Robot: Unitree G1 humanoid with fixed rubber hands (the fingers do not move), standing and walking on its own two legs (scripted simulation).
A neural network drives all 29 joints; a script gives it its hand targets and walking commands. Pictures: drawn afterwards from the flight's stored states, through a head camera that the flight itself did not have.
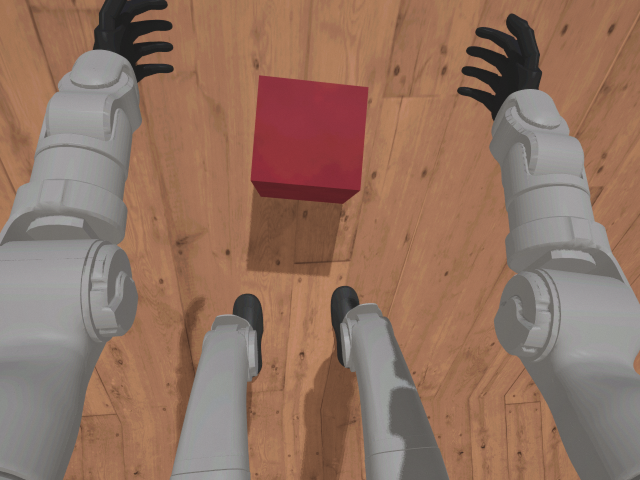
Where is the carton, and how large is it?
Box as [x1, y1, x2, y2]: [251, 75, 367, 203]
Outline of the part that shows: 259,75 251,168 251,181 261,196 339,203 344,202 357,192 360,188 367,87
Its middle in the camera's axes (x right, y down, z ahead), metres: -0.02 -0.21 +0.86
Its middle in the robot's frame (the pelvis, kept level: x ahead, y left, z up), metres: +0.56 -0.05 -0.54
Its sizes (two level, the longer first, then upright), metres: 0.210 0.200 0.250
